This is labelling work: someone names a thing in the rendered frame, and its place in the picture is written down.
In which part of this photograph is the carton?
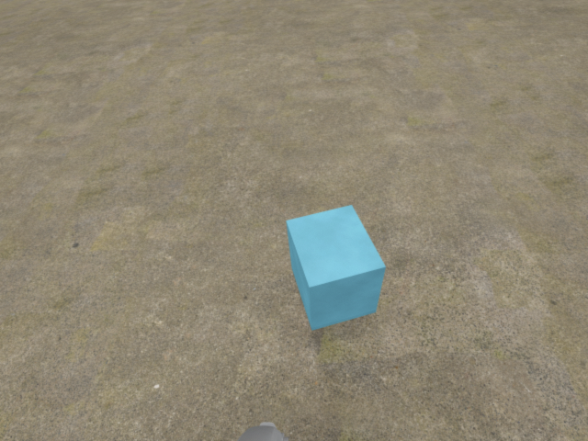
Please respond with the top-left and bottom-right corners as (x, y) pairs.
(286, 205), (386, 331)

